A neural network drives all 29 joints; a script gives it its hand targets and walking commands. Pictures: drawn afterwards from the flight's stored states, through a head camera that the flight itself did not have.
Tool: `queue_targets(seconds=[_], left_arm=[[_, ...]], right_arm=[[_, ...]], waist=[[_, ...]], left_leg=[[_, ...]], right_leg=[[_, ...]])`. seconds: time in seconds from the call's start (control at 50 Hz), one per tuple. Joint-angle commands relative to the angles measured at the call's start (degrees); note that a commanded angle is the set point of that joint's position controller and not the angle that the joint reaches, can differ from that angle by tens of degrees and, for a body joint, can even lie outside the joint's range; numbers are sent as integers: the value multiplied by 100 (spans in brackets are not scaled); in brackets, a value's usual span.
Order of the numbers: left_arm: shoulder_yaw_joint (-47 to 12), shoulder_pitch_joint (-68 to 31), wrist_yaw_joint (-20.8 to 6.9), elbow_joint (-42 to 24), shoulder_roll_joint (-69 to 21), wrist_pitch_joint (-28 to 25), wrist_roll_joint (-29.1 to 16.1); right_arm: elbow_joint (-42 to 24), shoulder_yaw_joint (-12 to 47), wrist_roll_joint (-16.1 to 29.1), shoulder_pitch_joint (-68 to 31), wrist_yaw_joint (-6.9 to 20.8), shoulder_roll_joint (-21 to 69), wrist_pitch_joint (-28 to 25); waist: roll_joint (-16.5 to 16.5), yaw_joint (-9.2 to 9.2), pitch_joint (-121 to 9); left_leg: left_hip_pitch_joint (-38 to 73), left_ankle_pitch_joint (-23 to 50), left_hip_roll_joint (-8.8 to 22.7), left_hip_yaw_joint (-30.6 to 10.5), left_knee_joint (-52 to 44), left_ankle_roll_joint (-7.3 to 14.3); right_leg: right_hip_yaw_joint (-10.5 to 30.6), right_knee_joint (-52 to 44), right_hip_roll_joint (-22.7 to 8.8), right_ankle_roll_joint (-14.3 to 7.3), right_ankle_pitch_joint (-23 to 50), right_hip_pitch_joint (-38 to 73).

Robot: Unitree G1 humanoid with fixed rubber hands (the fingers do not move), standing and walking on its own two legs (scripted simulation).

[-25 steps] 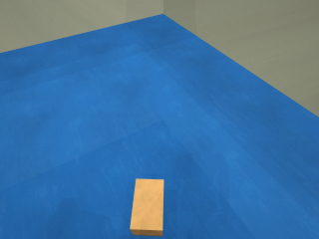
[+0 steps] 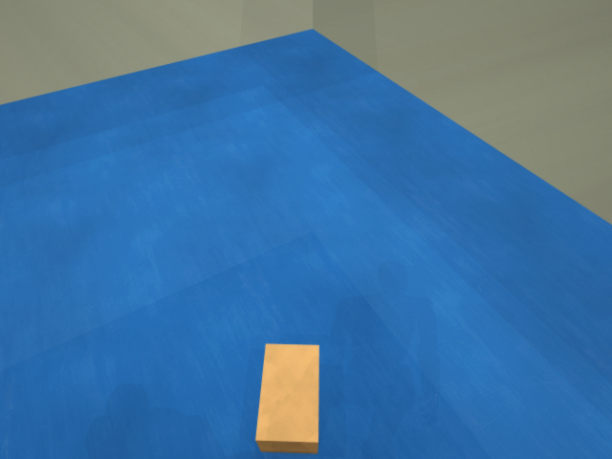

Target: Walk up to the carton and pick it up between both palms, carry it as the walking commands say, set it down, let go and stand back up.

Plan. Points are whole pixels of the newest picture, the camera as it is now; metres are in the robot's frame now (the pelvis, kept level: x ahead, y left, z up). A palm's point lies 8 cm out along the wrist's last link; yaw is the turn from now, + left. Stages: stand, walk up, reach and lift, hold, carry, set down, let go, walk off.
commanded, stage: stand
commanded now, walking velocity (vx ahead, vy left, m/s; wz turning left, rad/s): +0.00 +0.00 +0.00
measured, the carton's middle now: (290, 397) +0.42 +0.07 -0.69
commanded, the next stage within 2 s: reach and lift in 0.44 s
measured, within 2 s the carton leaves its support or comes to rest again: neither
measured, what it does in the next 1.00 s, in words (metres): shifts its weight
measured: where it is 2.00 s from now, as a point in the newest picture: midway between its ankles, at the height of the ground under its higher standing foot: outside the picture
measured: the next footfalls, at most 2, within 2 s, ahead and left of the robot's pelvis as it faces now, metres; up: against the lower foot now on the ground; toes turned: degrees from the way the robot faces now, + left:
none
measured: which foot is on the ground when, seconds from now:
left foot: down 0.00-1.00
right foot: down 0.00-1.00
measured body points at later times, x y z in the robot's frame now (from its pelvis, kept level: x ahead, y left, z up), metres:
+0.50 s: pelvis -0.01 +0.00 +0.00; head +0.01 -0.01 +0.45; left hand -0.01 +0.21 -0.15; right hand +0.01 -0.22 -0.16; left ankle -0.02 +0.16 -0.73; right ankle -0.08 -0.09 -0.73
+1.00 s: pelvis -0.10 +0.02 -0.05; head +0.12 +0.00 +0.35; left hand +0.11 +0.22 -0.21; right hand +0.08 -0.18 -0.21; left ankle -0.01 +0.18 -0.73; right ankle -0.08 -0.09 -0.73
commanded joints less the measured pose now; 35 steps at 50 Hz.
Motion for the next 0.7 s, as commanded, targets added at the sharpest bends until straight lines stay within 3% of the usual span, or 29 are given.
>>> queue_targets(seconds=[0.0, 0.1, 0.26, 0.42, 0.44, 0.46, 0.48, 0.5, 0.52, 0.54, 0.56, 0.58, 0.6, 0.64, 0.68], left_arm=[[105, 568, 26, -150, 548, -79, 2], [123, 556, 17, -142, 583, -96, 16], [113, 635, 11, -70, 536, -115, -7], [122, 713, 19, -37, 554, -147, 0], [-449, -1297, 37, -2047, 789, 32, -346], [-273, -3308, 84, -3882, 1186, 361, -320], [-287, -3784, 86, -3541, 1065, 877, -356], [-112, -3470, 95, -3266, 1137, 1205, -300], [75, -3361, 143, -3382, 1282, 1574, -208], [253, -2992, 149, -3618, 1303, 2036, -227], [171, -2620, 167, -3395, 1236, 2451, -345], [229, -1944, 145, -2974, 1097, 2804, -448], [125, -1406, 146, -2669, 958, 3048, -535], [101, -619, -45, -2282, 906, 3132, -495], [192, -369, -207, -2018, 622, 2885, -215]], right_arm=[[-181, -121, -9, 477, -19, -633, -65], [-176, -133, 0, 470, -16, -648, -113], [-179, -129, -6, 473, 7, -590, -115], [-214, -136, 2, 494, 18, -568, -106], [-2225, 198, 534, -1517, -92, -725, -57], [-3478, 346, 684, -3527, -150, -992, 144], [-3172, 381, 683, -3452, -197, -906, 591], [-3069, 449, 680, -3198, -183, -917, 907], [-3074, 355, 681, -2859, -170, -965, 1229], [-3233, 335, 724, -2501, -180, -997, 1689], [-3103, 313, 695, -2139, -205, -823, 2128], [-2798, 288, 727, -1368, -247, -614, 2538], [-2757, 244, 784, -821, -288, -494, 2822], [-2702, 151, 698, -134, -303, -211, 2991], [-2632, -29, 383, -45, -264, -8, 2815]], waist=[[13, -5, 273], [176, -19, 247], [16, 17, 218], [-3, 15, 255], [-523, -384, -32], [-467, -433, -597], [-513, -325, -620], [-725, -163, -553], [-436, -134, -744], [-334, -121, -1016], [-103, -17, -1239], [-56, 28, -1811], [-103, -43, -2186], [-173, -126, -2911], [-269, -154, -2640]], left_leg=[[377, 2515, 227, -72, -388, 392], [398, 2635, 217, -58, -464, 391], [410, 2374, 236, -147, -564, 376], [411, 2320, 214, -91, -551, 353], [-1242, 418, -200, -774, 425, 758], [-916, 574, -397, -413, 740, 701], [-592, 453, -451, -45, 781, 739], [-740, 670, -423, 39, 845, 906], [-799, 779, -538, 28, 915, 840], [-829, 1169, -522, -96, 794, 919], [-1052, 1461, -631, -35, 789, 912], [-764, 2212, -697, -59, 794, 957], [-946, 2855, -762, -136, 906, 956], [-1493, 3144, -973, -262, 982, 925], [-2088, 3105, -1122, -255, 803, 889]], right_leg=[[427, -819, -666, -125, 2989, -762], [370, -763, -655, -140, 3058, -716], [388, -920, -686, -150, 2752, -745], [409, -940, -704, -162, 2924, -807], [730, -50, -502, 393, 679, -3330], [511, -65, -398, 318, 372, -3552], [466, -202, -426, 296, 480, -3262], [407, -55, -458, 245, 912, -3199], [365, 23, -516, 181, 1005, -3387], [421, 54, -403, 184, 1391, -3040], [587, 247, -410, 219, 1864, -2903], [599, 385, -322, 218, 2580, -2679], [673, 549, -219, 183, 3672, -2364], [900, 939, -277, 148, 5628, -1597], [926, 1044, -209, 223, 6340, -1586]])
